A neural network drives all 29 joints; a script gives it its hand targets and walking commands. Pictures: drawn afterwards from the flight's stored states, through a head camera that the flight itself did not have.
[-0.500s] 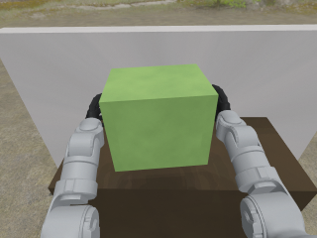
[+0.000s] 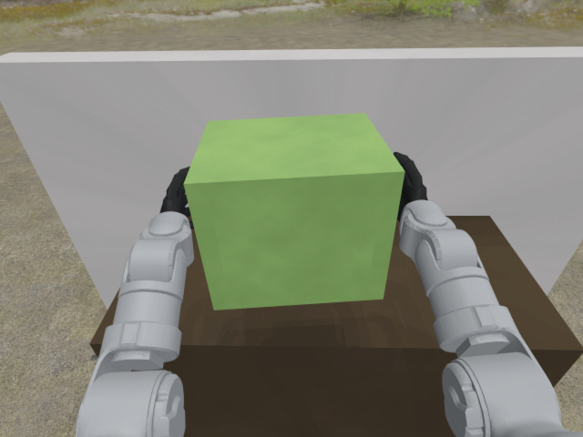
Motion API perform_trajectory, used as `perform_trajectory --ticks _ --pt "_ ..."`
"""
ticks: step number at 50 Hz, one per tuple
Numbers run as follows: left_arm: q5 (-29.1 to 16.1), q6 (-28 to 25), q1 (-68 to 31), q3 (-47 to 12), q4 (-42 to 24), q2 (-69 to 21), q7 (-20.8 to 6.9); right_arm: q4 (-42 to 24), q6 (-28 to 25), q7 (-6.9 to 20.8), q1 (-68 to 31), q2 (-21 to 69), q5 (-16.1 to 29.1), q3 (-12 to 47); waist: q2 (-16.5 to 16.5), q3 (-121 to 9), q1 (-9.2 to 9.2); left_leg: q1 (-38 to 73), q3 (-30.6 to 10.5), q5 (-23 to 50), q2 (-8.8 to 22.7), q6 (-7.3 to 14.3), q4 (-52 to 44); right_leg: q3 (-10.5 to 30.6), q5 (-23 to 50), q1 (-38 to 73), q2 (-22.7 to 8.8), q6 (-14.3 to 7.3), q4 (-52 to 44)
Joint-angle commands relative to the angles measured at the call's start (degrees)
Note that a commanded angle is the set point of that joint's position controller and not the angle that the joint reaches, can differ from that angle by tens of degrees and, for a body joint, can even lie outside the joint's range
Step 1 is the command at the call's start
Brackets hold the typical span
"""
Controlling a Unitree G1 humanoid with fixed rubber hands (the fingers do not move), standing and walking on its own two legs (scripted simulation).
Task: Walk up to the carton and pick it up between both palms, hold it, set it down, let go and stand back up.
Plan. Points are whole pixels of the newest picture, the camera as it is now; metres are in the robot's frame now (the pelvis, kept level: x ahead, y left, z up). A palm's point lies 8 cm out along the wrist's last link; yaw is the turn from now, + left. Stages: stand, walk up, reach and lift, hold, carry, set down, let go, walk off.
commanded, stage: hold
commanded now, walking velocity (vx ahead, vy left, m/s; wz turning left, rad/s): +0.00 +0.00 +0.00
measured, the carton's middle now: (292, 207) +0.39 +0.02 +0.19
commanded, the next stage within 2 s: none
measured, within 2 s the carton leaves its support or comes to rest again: neither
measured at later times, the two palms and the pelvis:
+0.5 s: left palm (175, 214) +0.38 +0.18 +0.19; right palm (406, 202) +0.39 -0.14 +0.19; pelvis +0.01 +0.00 +0.00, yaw +0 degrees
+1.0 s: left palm (174, 215) +0.37 +0.18 +0.19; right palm (407, 204) +0.39 -0.14 +0.19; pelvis +0.01 +0.00 +0.00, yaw +0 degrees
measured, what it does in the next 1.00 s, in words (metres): stands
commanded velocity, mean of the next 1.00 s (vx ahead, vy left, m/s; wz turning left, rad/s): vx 0.00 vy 0.00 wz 0.00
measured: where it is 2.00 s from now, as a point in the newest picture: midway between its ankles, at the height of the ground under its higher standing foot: outside the picture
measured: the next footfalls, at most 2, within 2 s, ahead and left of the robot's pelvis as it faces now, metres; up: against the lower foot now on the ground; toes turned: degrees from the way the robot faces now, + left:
none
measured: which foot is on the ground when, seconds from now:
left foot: down 0.00-1.00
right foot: down 0.00-1.00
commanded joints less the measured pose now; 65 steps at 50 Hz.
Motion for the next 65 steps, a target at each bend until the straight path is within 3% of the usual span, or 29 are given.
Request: perform_trajectory --ticks 1,4,10,12,14,15,18,19,20,27,32,35,40,43,45,46,47,50,52,53,54,56,58,59,60,61,62,63,65 --pt "-6.9 -5.5 -53.7 -22.9 -17.4 -43.3 -11.4 -15.5 -4.3 9.7 -46.9 38.4 5.0 16.3 -0.6 -21.2 -6.71 5.4 -5.8 -1.8 -3.7 -1.7 -11.6 -3.0 2.6 16.8 2.8 -1.5 -6.6" --pt "-4.6 -4.9 -49.9 -20.9 -18.1 -41.3 -11.5 -17.5 -3.8 9.0 -45.9 39.1 6.7 19.1 -2.3 -20.7 -4.41 5.1 -5.2 1.3 -4.3 -1.3 -11.0 -2.8 5.6 18.8 2.9 -1.1 -6.3" --pt "-7.4 -4.6 -49.9 -23.7 -18.6 -41.9 -11.5 -19.2 -3.1 8.2 -45.1 37.7 7.4 18.6 -1.1 -22.4 -6.92 6.5 -6.1 1.9 -4.3 -1.7 -9.9 -2.1 6.8 18.8 2.7 -1.0 -6.5" --pt "-7.5 -4.4 -48.7 -23.6 -20.7 -42.3 -11.4 -19.9 -3.0 7.8 -43.6 38.1 8.0 19.4 -1.1 -23.7 -7.02 7.8 -5.9 6.1 -4.4 -1.9 -9.0 -2.5 10.5 19.7 3.0 -0.7 -5.9" --pt "-4.5 -3.1 -46.1 -20.4 -14.7 -40.6 -12.2 -17.8 -2.1 7.3 -44.0 36.5 7.7 19.0 -2.1 -16.7 -5.71 5.7 -5.4 2.1 -4.8 -1.5 -10.5 -2.6 6.4 19.4 2.6 -0.8 -7.4" --pt "-6.8 -3.8 -47.1 -22.7 -18.8 -41.5 -12.4 -20.7 -2.7 7.4 -43.8 37.0 7.4 18.3 -2.2 -22.5 -7.17 7.3 -5.4 5.5 -5.0 -1.8 -9.3 -2.9 9.7 21.0 3.0 -0.4 -6.3" --pt "-5.4 -3.4 -47.8 -21.0 -18.6 -40.6 -12.2 -21.4 -2.1 7.2 -45.7 38.6 8.6 20.0 -2.9 -20.2 -5.46 5.9 -5.5 3.3 -5.1 -1.2 -9.5 -2.2 8.1 20.8 2.7 -0.8 -6.9" --pt "-7.0 -4.0 -48.8 -24.2 -22.0 -42.7 -12.1 -23.1 -2.5 7.4 -45.2 38.7 9.1 20.6 0.6 -23.8 -6.52 7.6 -6.1 7.1 -4.7 -2.0 -9.0 -2.1 11.5 20.8 2.7 -1.1 -5.7" --pt "-8.0 -4.4 -50.1 -25.1 -22.9 -42.8 -12.0 -24.0 -2.7 7.2 -45.4 38.4 8.6 19.8 -0.3 -25.8 -7.71 8.7 -6.4 6.5 -4.5 -2.5 -8.9 -2.4 10.9 21.0 2.7 -1.3 -6.5" --pt "-5.6 -2.9 -45.1 -22.2 -18.4 -41.4 -12.6 -21.4 -1.6 6.7 -43.4 37.2 8.1 19.7 -0.5 -20.5 -6.88 6.7 -5.4 6.5 -5.2 -1.7 -9.2 -1.4 11.7 22.1 2.2 -0.6 -7.1" --pt "-6.8 -4.1 -49.3 -23.4 -23.2 -40.9 -12.4 -23.2 -1.9 6.9 -44.5 38.3 9.0 20.5 -1.3 -25.0 -6.58 7.6 -5.6 6.2 -5.3 -1.5 -9.2 -2.0 11.1 22.2 2.1 -0.4 -6.3" --pt "-5.5 -3.3 -46.9 -21.8 -18.2 -41.2 -12.7 -22.2 -1.8 7.0 -46.2 38.7 7.6 19.7 -1.6 -22.0 -5.63 5.5 -5.5 3.1 -4.9 -1.2 -9.9 -1.8 8.8 20.8 2.4 -0.9 -6.3" --pt "-6.6 -4.5 -49.4 -23.1 -23.2 -42.0 -12.3 -21.0 -2.2 7.2 -44.0 39.3 7.9 20.1 -1.4 -26.1 -6.87 9.1 -5.5 6.9 -4.8 -1.7 -8.7 -2.2 11.5 21.0 2.7 -0.7 -6.0" --pt "-7.1 -3.5 -46.3 -23.9 -19.3 -42.6 -12.9 -24.9 -2.6 7.0 -47.3 37.7 7.8 20.3 -2.1 -24.2 -7.04 7.5 -5.7 6.3 -5.2 -1.6 -8.9 -2.2 11.1 21.2 2.6 -0.5 -6.6" --pt "-6.4 -3.9 -48.2 -22.8 -18.7 -42.2 -13.0 -19.4 -2.2 7.3 -45.0 38.2 7.6 18.8 -0.7 -22.8 -7.81 7.7 -5.2 4.7 -5.0 -1.6 -9.6 -2.0 8.8 19.9 2.6 -0.7 -6.7" --pt "-6.6 -4.2 -48.5 -24.0 -21.0 -42.7 -12.6 -22.3 -2.6 7.3 -46.4 38.4 8.4 19.8 0.2 -24.7 -6.35 7.8 -5.6 6.6 -4.4 -1.8 -9.0 -2.1 10.4 20.0 3.0 -1.1 -6.1" --pt "-6.6 -3.7 -47.8 -22.6 -18.1 -42.0 -12.8 -18.8 -1.9 7.3 -44.6 37.1 7.6 17.9 -0.5 -18.9 -7.66 6.4 -5.4 3.4 -5.0 -1.8 -9.9 -2.1 7.5 18.9 2.3 -0.8 -7.0" --pt "-6.1 -3.5 -47.3 -22.0 -17.8 -41.5 -13.3 -22.0 -2.3 7.3 -47.2 38.2 7.4 19.1 -3.0 -22.6 -6.76 7.4 -5.5 4.2 -4.7 -0.9 -9.5 -1.7 9.1 20.9 2.1 -0.5 -7.2" --pt "-8.1 -4.7 -49.4 -23.5 -19.0 -42.4 -12.6 -21.0 -2.5 7.6 -46.9 37.7 7.0 18.4 -0.8 -24.1 -7.41 7.0 -5.6 2.6 -4.7 -1.5 -9.8 -2.0 7.5 19.6 2.6 -0.8 -6.6" --pt "-6.4 -4.4 -49.6 -21.4 -18.2 -41.4 -12.6 -20.1 -2.2 7.6 -47.4 39.1 7.2 18.7 -2.7 -23.3 -5.82 6.5 -5.3 1.9 -4.9 -0.9 -9.8 -1.5 7.2 19.9 2.3 -0.7 -7.1" --pt "-5.7 -4.2 -47.2 -21.8 -19.0 -41.6 -12.9 -20.1 -2.5 7.6 -45.4 38.0 7.0 18.1 -0.3 -22.1 -6.52 7.3 -5.1 3.6 -4.6 -1.6 -10.3 -2.1 8.0 19.6 2.5 -0.9 -6.8" --pt "-6.5 -4.2 -47.1 -22.9 -17.9 -42.3 -12.8 -21.4 -2.6 7.5 -46.4 37.8 7.1 19.0 -2.3 -21.2 -6.69 7.2 -5.3 4.9 -4.6 -1.6 -9.8 -2.2 9.0 19.5 2.9 -0.9 -6.8" --pt "-7.2 -5.1 -50.0 -23.7 -21.4 -42.9 -12.4 -19.6 -2.2 7.6 -44.0 38.8 7.1 18.4 -0.4 -24.8 -8.08 8.4 -5.7 5.8 -4.7 -2.0 -9.2 -2.0 10.0 20.0 2.5 -0.6 -6.3" --pt "-7.8 -4.6 -49.5 -23.7 -19.9 -42.6 -12.6 -22.7 -3.1 7.5 -47.4 38.2 7.4 19.8 -1.6 -24.0 -6.63 7.5 -5.3 3.9 -4.9 -1.5 -9.4 -2.0 8.8 20.2 2.7 -0.7 -6.7" --pt "-7.6 -4.6 -47.7 -23.9 -21.6 -41.2 -12.6 -20.8 -2.4 7.3 -43.3 38.1 7.2 19.1 -0.9 -25.2 -7.86 8.9 -5.5 7.7 -5.0 -1.9 -8.9 -2.0 13.0 21.5 2.4 -0.5 -6.2" --pt "-5.5 -3.8 -45.8 -21.7 -15.9 -42.3 -12.9 -20.2 -2.3 7.4 -46.1 37.2 7.4 18.6 -1.5 -21.9 -6.89 8.4 -5.7 5.0 -4.3 -1.6 -10.0 -2.0 9.2 19.9 2.4 -0.7 -6.9" --pt "-5.4 -3.7 -47.0 -21.3 -17.8 -41.0 -13.2 -19.4 -2.1 7.7 -45.3 38.0 7.1 18.9 -3.2 -21.8 -6.02 7.5 -5.3 3.6 -4.8 -1.4 -10.1 -1.7 8.2 21.1 2.4 -0.9 -7.5" --pt "-5.6 -4.2 -48.1 -21.6 -19.4 -40.5 -13.0 -16.6 -1.7 7.8 -41.5 37.4 7.0 17.2 -0.7 -21.2 -7.57 7.4 -5.8 3.1 -4.4 -1.8 -10.5 -1.8 8.5 20.6 2.3 -0.8 -6.5" --pt "-6.3 -4.1 -43.9 -22.8 -18.5 -42.9 -12.6 -24.0 -3.2 7.6 -46.5 38.0 7.7 20.4 -1.8 -24.8 -6.14 8.1 -5.5 8.3 -4.6 -1.5 -9.0 -2.1 12.7 21.8 2.9 -0.9 -6.3"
